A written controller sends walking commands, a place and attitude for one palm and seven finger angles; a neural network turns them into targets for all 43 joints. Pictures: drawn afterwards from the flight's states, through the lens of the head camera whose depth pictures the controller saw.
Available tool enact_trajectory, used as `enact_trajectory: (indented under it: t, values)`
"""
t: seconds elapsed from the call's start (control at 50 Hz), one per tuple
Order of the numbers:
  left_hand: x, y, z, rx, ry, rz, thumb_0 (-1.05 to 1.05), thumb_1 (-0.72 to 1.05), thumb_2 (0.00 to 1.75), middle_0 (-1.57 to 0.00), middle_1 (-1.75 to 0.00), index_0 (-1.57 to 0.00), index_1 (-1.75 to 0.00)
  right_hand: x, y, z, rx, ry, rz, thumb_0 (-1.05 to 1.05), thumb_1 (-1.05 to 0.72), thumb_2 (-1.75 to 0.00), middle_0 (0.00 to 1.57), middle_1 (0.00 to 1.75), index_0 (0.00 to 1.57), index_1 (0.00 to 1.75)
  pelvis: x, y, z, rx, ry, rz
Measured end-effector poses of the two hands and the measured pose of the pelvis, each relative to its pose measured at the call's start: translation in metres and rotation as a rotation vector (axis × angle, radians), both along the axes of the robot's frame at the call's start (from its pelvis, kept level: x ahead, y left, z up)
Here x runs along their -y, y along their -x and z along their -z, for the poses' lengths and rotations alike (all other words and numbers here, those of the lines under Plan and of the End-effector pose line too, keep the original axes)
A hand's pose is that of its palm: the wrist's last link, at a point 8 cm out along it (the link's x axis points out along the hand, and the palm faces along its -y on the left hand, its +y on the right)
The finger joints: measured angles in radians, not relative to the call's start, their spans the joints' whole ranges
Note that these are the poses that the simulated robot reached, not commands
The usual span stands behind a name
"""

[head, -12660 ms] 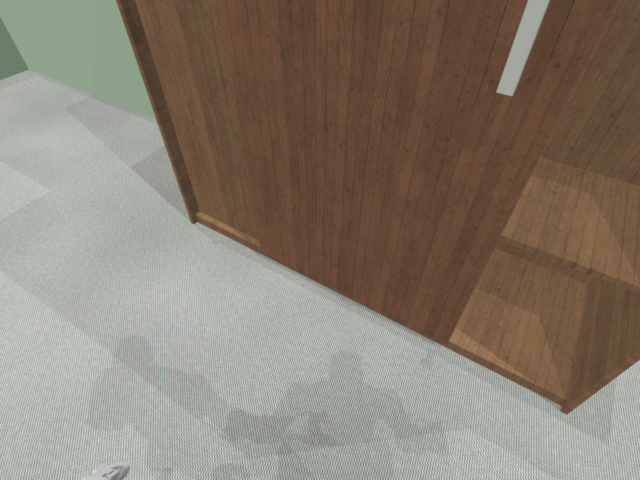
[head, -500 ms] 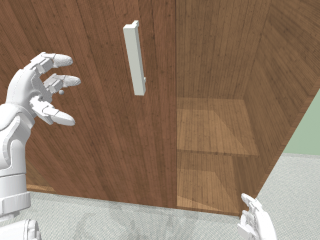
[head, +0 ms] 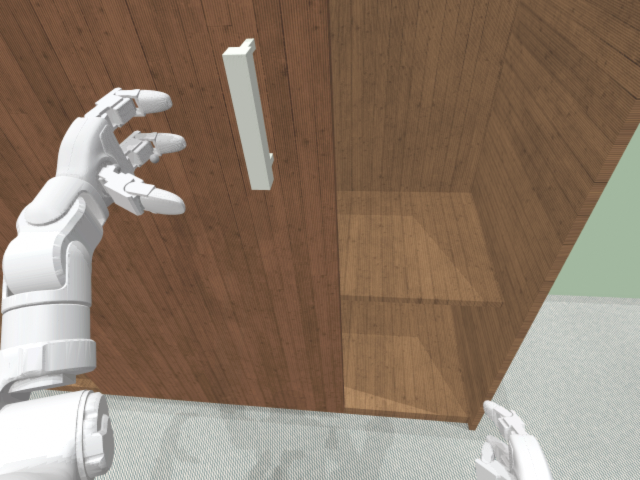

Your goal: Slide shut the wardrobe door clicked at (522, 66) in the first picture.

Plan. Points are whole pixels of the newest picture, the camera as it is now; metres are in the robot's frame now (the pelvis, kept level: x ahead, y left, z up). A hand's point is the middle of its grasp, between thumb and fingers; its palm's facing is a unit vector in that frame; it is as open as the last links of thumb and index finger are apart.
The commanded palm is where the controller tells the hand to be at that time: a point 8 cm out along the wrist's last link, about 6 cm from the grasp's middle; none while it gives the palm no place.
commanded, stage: move the hooked fingers beside the handle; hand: left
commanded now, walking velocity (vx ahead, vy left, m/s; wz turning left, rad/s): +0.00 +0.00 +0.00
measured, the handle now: (255, 117) +0.49 +0.12 +0.26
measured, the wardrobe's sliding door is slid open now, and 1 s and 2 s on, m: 0.38 0.38 0.38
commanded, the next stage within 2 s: feel for the door with the fingertips in 1.30 s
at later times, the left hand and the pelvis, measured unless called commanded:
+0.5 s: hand (199, 134) +0.43 +0.17 +0.26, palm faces +0.00 -1.00 -0.01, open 14.0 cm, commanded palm +0.41 +0.23 +0.26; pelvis +0.00 +0.01 +0.00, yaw -1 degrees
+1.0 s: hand (201, 139) +0.41 +0.16 +0.27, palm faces +0.00 -1.00 -0.02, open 14.0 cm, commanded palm +0.40 +0.22 +0.25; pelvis +0.01 +0.01 +0.00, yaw -1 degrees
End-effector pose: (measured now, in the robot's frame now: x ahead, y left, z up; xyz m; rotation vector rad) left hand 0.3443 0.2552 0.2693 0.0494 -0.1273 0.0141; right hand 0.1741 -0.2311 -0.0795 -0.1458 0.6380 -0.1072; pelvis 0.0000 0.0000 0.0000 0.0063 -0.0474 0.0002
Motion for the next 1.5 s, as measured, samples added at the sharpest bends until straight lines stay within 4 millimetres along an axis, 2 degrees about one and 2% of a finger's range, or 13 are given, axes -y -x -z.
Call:
enact_trajectory:
  t: [0.18,0.34,0.56,0.72,0.92,1.02,1.1,1.2,1.32,1.42,1.5]
  values:
    - [0.011,-0.02,0.003,-0.018,0.014,0.013,-0.01,-0.5,0.3,-0.3,-1.2,-0.3,-1.2,0.01,0.014,0.006,-0.046,0.024,0.03,0.01,-0.9,-0.9,0.2,0.3,0.2,0.3,0.0,0.0,0.0,-0.007,0.002,-0.001]
    - [0.023,-0.044,0.004,-0.038,0.027,0.019,-0.01,-0.5,0.3,-0.3,-1.2,-0.3,-1.2,0.011,0.024,0.009,-0.071,0.019,0.058,0.01,-0.9,-0.9,0.2,0.3,0.2,0.3,-0.002,-0.001,-0.001,-0.021,0.002,0.008]
    - [0.03,-0.071,0.006,-0.041,0.039,0.019,-0.01,-0.5,0.3,-0.3,-1.2,-0.3,-1.2,0.012,0.046,0.016,-0.136,0.025,0.101,0.01,-0.9,-0.9,0.2,0.3,0.2,0.3,-0.007,-0.007,-0.002,-0.04,0.004,0.023]
    - [0.03,-0.068,0.008,-0.027,0.036,0.028,-0.01,-0.5,0.3,-0.3,-1.2,-0.3,-1.2,0.011,0.048,0.017,-0.151,0.019,0.115,0.01,-0.9,-0.9,0.2,0.3,0.2,0.3,-0.012,-0.012,-0.002,-0.038,0.004,0.031]
    - [0.034,-0.05,0.005,-0.009,0.036,0.021,-0.01,-0.5,0.3,-0.3,-1.2,-0.3,-1.2,-0.002,0.021,0.009,-0.093,0.012,0.066,0.01,-0.9,-0.9,0.2,0.3,0.2,0.3,-0.014,-0.01,-0.002,-0.021,0.005,0.021]
    - [0.037,-0.05,0.005,-0.042,0.031,0.013,-0.01,-0.5,0.3,-0.3,-1.2,-0.3,-1.2,-0.009,0.009,0.003,-0.062,0.008,0.04,0.01,-0.9,-0.9,0.2,0.3,0.2,0.3,-0.014,-0.005,-0.002,-0.017,0.006,0.013]
    - [0.042,-0.051,0.003,-0.042,0.032,0.017,-0.01,-0.5,0.3,-0.3,-1.2,-0.3,-1.2,-0.011,0.008,0.001,-0.052,0.006,0.033,0.01,-0.9,-0.9,0.2,0.3,0.2,0.3,-0.013,-0.003,-0.002,-0.017,0.006,0.011]
    - [0.046,-0.057,0.002,-0.047,0.039,0.018,-0.01,-0.5,0.3,-0.3,-1.2,-0.3,-1.2,-0.009,0.017,0.004,-0.071,0.005,0.043,0.01,-0.9,-0.9,0.2,0.3,0.2,0.3,-0.011,-0.001,-0.002,-0.019,0.005,0.014]
    - [0.045,-0.063,0.005,-0.054,0.034,0.008,-0.01,-0.5,0.3,-0.3,-1.2,-0.3,-1.2,0.001,0.04,0.013,-0.123,0.01,0.079,0.01,-0.9,-0.9,0.21,0.3,0.2,0.3,-0.01,0.0,-0.002,-0.023,0.005,0.02]
    - [0.043,-0.063,0.005,-0.036,0.036,0.011,-0.01,-0.5,0.3,-0.3,-1.2,-0.3,-1.2,0.01,0.058,0.019,-0.165,0.018,0.11,0.01,-0.9,-0.9,0.2,0.3,0.2,0.3,-0.009,-0.001,-0.003,-0.023,0.004,0.025]
    - [0.044,-0.06,0.006,-0.028,0.031,0.018,-0.01,-0.5,0.3,-0.3,-1.2,-0.3,-1.2,0.015,0.064,0.021,-0.179,0.024,0.123,0.01,-0.9,-0.9,0.2,0.3,0.2,0.3,-0.008,-0.002,-0.003,-0.022,0.005,0.025]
